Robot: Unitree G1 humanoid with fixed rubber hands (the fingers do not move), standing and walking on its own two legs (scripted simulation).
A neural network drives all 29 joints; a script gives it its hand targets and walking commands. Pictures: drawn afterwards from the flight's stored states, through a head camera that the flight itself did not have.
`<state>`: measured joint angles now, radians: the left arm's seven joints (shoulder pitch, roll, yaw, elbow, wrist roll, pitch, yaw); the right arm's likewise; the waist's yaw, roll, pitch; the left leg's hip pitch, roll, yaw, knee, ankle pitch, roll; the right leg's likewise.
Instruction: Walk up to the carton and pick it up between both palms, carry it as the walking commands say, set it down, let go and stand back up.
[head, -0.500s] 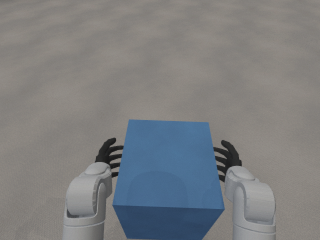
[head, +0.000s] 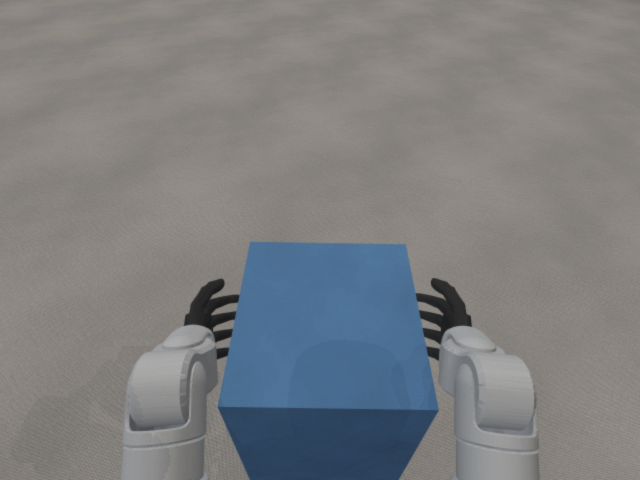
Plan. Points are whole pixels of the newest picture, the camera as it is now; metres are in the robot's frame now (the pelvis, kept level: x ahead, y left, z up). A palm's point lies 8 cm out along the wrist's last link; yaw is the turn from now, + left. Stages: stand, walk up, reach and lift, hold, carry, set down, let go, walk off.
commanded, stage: carry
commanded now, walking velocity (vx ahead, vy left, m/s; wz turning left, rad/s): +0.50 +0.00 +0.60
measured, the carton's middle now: (325, 365) +0.29 -0.01 +0.00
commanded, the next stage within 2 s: none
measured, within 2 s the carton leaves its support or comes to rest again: neither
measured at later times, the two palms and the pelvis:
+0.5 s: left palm (188, 181) +0.57 +0.21 +0.10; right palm (350, 155) +0.65 -0.06 +0.10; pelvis +0.35 +0.00 +0.01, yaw +19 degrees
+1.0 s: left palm (119, 116) +0.81 +0.41 +0.09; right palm (245, 87) +0.96 +0.17 +0.10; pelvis +0.65 +0.15 +0.00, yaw +34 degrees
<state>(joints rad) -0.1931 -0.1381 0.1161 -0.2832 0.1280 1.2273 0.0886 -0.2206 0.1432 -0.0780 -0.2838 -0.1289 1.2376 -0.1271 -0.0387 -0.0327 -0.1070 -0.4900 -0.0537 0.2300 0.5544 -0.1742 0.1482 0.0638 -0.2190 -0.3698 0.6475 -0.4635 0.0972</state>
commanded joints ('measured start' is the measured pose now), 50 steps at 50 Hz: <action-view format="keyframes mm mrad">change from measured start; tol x32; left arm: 1 -482 -918 -687 -57 -389 -3 -242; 50 -468 -905 -672 -33 -394 -9 -257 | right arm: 1 -458 956 690 -30 464 -19 277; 50 -472 939 725 -30 466 -26 270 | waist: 1 4 243 -330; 21 12 140 -197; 25 56 -311 -416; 46 45 -193 -167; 50 4 254 -252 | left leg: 1 920 332 -810 -197 295 225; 21 428 118 -306 -54 617 -31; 24 -139 -34 -212 575 -268 -135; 26 -188 54 -240 717 -280 -115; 36 -249 108 -91 394 29 -127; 47 212 -86 108 -113 237 -21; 50 780 309 -647 -118 427 208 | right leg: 1 -840 195 275 760 -126 -18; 18 -687 149 221 -30 394 -4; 22 -109 177 194 -286 552 -29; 24 373 -289 690 -337 371 -149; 26 150 -308 779 -415 222 -221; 46 145 -52 -27 -72 1303 -69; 48 -82 -1 -26 316 1062 -26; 50 -720 177 178 744 -97 -4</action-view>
